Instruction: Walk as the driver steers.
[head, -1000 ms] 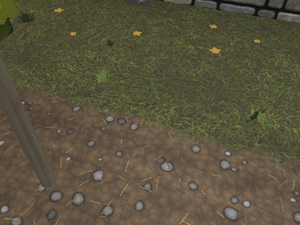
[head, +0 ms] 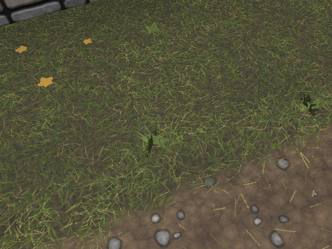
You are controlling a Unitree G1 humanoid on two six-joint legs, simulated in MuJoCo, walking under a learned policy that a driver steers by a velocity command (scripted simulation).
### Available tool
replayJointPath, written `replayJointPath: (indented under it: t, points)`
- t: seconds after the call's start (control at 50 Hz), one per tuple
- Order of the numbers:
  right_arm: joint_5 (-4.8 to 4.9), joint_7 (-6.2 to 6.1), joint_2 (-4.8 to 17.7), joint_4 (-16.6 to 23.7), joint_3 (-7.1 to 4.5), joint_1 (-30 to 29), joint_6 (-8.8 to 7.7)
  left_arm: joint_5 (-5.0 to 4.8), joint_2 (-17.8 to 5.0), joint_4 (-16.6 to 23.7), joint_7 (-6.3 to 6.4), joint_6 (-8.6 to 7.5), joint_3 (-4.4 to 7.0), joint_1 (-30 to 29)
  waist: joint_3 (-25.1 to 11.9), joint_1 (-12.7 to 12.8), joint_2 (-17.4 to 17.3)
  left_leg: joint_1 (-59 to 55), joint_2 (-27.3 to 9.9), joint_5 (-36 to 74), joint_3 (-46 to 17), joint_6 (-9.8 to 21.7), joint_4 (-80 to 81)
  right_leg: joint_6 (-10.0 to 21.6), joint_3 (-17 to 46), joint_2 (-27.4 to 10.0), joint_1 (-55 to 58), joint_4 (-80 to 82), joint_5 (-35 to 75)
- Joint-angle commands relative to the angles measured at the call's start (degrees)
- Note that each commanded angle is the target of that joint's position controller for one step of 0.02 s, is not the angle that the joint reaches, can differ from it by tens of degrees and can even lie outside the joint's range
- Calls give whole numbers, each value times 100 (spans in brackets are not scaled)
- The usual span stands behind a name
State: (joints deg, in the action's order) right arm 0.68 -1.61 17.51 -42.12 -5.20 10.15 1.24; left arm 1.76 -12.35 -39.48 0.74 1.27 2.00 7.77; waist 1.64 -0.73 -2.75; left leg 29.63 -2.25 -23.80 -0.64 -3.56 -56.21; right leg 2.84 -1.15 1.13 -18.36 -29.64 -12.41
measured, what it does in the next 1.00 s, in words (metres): steps on the spot, turning left: left foot, then right foot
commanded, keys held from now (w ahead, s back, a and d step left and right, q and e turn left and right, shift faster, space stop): q+shift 0.64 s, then shift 0.10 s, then e+shift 0.16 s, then w+e+shift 0.02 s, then e+shift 0.08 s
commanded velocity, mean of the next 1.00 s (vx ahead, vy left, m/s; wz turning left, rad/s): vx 0.01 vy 0.00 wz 0.51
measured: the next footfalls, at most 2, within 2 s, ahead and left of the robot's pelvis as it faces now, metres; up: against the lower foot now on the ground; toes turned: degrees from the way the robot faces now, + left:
left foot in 0.28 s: +0.02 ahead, +0.14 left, +0.00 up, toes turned +17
right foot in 0.78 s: +0.18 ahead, +0.00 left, +0.00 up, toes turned +46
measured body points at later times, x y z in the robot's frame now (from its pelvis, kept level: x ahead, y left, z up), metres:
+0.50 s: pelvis +0.01 +0.05 +0.01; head +0.05 +0.11 +0.45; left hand +0.08 +0.39 -0.09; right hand +0.25 -0.17 -0.07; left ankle -0.02 +0.13 -0.74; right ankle +0.09 -0.10 -0.65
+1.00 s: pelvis +0.07 +0.04 +0.00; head +0.10 +0.05 +0.45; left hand +0.02 +0.33 -0.10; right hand +0.36 -0.07 -0.09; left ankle -0.03 +0.13 -0.73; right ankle +0.15 -0.03 -0.74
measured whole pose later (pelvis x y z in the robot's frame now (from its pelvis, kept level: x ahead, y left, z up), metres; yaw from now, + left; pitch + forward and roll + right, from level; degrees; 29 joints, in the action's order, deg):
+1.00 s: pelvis +0.07 +0.04 +0.00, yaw +34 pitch +1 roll +1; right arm 0.0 -1.4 15.2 -36.7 -3.0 6.9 0.7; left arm -1.3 -14.6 -42.4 0.5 1.1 2.9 10.0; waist 2.4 1.2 -1.0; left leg 11.2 3.2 -20.1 -8.3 -2.5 -27.6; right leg 1.3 10.3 5.2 -17.1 -28.0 -11.7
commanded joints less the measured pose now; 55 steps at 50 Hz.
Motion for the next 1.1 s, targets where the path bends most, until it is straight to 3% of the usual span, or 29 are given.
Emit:
replayJointPath:
  t: [0.02, 0.1, 0.16, 0.24, 0.28, 0.3, 0.32, 0.34, 0.36, 0.38, 0.4, 0.42, 0.5, 0.64, 0.72, 0.76, 0.78, 0.8, 0.82, 0.84, 0.86, 0.9, 0.92, 0.96, 1.02, 1.04, 1.06, 1.08, 1.1]
  points:
    - [66, 8, 473, 279, -99, 43, -17, 18, -798, 307, 114, -169, 211, -521, -520, -2, 935, -103, -114, 358, -138, -123, -126, 884, 686, -1313, 465, 1092, 1286]
    - [123, 87, 330, 575, 0, -309, 27, -67, -1029, 137, 259, -20, 343, -28, -585, 312, 771, 361, -291, -97, -11, -157, 191, 1201, 886, -1917, 1366, 924, 1970]
    - [125, 163, 325, 649, 13, -236, 79, -79, -1062, 155, 275, 45, 407, -107, -627, 271, 887, 108, -300, -197, 183, -64, 516, 1164, 648, -2036, 1413, 838, 2345]
    - [127, 297, 332, 658, -24, 42, 140, -215, -1156, 168, 262, 58, 495, -317, -706, 43, 992, -598, -148, 231, 516, 237, 1543, 828, 152, -2047, 1359, 456, 2533]
    - [87, 298, 440, 530, -121, 417, 155, -320, -1016, 78, 239, 58, 504, -244, -716, -144, 660, -1475, 105, 1413, 515, 579, 2766, 248, -416, -1722, 923, -379, 1732]
    - [58, 203, 1019, 551, -303, 644, 121, -206, -821, 87, 209, 56, 483, -88, -652, -92, -564, -2324, -599, 3443, -859, 1023, 3307, -292, -906, -1126, -232, -1779, 197]
    - [-105, 195, 1751, 664, -446, 779, 15, -13, -573, 603, 199, 9, 376, -798, -667, -163, -2048, -3025, -1877, 5388, -3228, 2252, 3452, -748, -576, -11, -2225, -3199, -2518]
    - [-243, 253, 1462, 725, -385, 897, -125, -19, -792, 632, 190, -44, 415, -1193, -1153, -508, -975, -3315, -2006, 5062, -3189, 2604, 3570, -663, 405, 48, -2566, -4099, -2768]
    - [-201, 249, 1365, 719, -347, 669, -234, -156, -835, 608, 179, -76, 439, -1165, -1013, -300, -557, -3244, -1679, 4741, -2720, 2311, 3528, -516, 654, -32, -2655, -4202, -2255]
    - [-23, 187, 1208, 759, -334, 293, -244, -176, -869, 457, 210, -93, 460, -964, -844, -65, -153, -3133, -1320, 4384, -2302, 1941, 3434, -482, 703, -130, -2702, -3997, -1704]
    - [133, 117, 1007, 820, -268, 36, -186, -132, -957, 384, 249, -90, 486, -841, -775, 48, -105, -2997, -1192, 4242, -2123, 1735, 3412, -502, 747, -196, -2653, -3739, -1326]
    - [166, 43, 925, 890, -230, -69, -118, -126, -948, 348, 237, -98, 496, -793, -828, 111, -214, -2786, -1026, 4275, -2009, 1639, 3414, -549, 745, -145, -2341, -3661, -1076]
    - [108, -76, 1003, 972, -266, 23, 2, -184, -755, 263, 143, -143, 424, -780, -879, 83, -230, -2692, -702, 3916, -2080, 1536, 3369, -717, 769, 184, -2042, -2759, -552]
    - [70, -135, 1105, 1231, -308, -158, 137, -222, -883, 216, 45, -257, 423, -961, -718, -37, -722, -2104, -431, 2861, -2903, 1390, 3242, -760, 975, 443, -1255, -1273, -388]
    - [42, -85, 959, 1304, -215, -283, 167, -214, -1011, 116, -64, -343, 436, -672, -951, -83, -884, -2227, -419, 3593, -3046, 1341, 2848, -604, 849, 285, -548, -564, -401]
    - [63, -75, 820, 1320, -117, -424, 169, -195, -999, 19, -118, -390, 431, -350, -928, 113, -755, -2024, -247, 3218, -2940, 1167, 2655, -417, 684, 140, 283, 522, 586]
    - [-9, -64, 589, 1258, -32, -152, 137, -118, -1062, 35, -130, -391, 415, -373, -977, -3, -393, -1798, -8, 2363, -2715, 949, 2465, -217, 1091, -280, 840, 812, 1397]
    - [-188, -34, 224, 1153, 103, 332, 94, -4, -1220, 176, -118, -367, 370, -541, -1067, -314, 860, -1482, 674, 269, -2028, 612, 1640, 206, 2175, -1218, 1250, 1027, 2669]
    - [-178, -48, 316, 1195, 76, 379, 68, 152, -945, 50, -141, -378, 237, -577, -742, -510, 1671, -1167, 957, -1284, -1673, 218, 1383, 1212, 3225, -1858, 743, 1217, 2721]
    - [-220, -66, 590, 1064, 29, 362, 48, 73, -633, 125, -189, -420, 126, -783, -568, -432, 1354, -1200, 491, -1098, -1479, -36, 1184, 1363, 3376, -1823, 552, 1335, 1942]
    - [-222, -52, 643, 1051, 1, 52, 15, -45, -655, 107, -194, -396, 128, -762, -498, -308, 1213, -1196, 399, -636, -1264, -106, 1518, 1131, 3054, -1447, 640, 1265, 1524]
    - [-227, -40, 529, 1004, -12, -240, -28, -296, -1250, 125, -128, -266, 305, -656, -389, -151, 1133, -1273, 462, 87, -950, -133, 2357, 732, 2768, -945, 818, 1068, 917]
    - [-170, -4, 449, 958, 7, -215, -65, -340, -1457, 86, -58, -178, 362, -376, -557, -113, 1081, -1516, 606, 158, -694, -89, 2590, 658, 2777, -758, 780, 1216, -288]
    - [-47, 4, 385, 909, -8, -327, -130, -338, -1595, 209, 37, -59, 438, -339, -184, -45, 1217, -1631, 757, 374, -449, 52, 2951, 590, 2878, -560, 421, 1293, -945]
    - [-41, -12, 474, 769, -89, -33, -252, -397, -1387, 381, 96, -37, 445, -325, -561, -117, 1169, -2233, 557, 834, -496, 304, 3131, 476, 2846, -442, 273, 834, 399]
    - [-87, 3, 521, 706, -127, 123, -278, -416, -1306, 464, 98, -47, 435, -392, -738, -166, 900, -2507, 348, 1048, -605, 447, 3120, 383, 2634, -319, 53, 503, 708]
    - [-139, 17, 612, 659, -167, 185, -277, -433, -1209, 567, 80, -57, 417, -398, -750, -113, 284, -2749, -17, 1608, -935, 684, 3258, 223, 2205, -25, -379, -32, 641]
    - [-210, 17, 708, 656, -205, 174, -262, -454, -1136, 605, 47, -58, 397, -291, -637, -76, -457, -3065, -654, 2637, -1480, 1053, 3482, -2, 1619, 356, -1077, -704, -14]
    - [-250, -11, 772, 679, -231, 11, -258, -417, -1100, 628, -10, -60, 399, -97, -559, 39, -1101, -3326, -1596, 3792, -2129, 1564, 3617, -208, 1085, 472, -1742, -1541, -1371]
Velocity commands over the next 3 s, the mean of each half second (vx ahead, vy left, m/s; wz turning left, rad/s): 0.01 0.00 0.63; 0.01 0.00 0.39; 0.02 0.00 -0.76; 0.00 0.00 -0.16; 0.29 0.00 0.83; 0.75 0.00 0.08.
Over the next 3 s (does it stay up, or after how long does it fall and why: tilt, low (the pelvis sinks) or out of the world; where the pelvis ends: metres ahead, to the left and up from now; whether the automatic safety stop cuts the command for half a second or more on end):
stays up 0.44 0.30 0.01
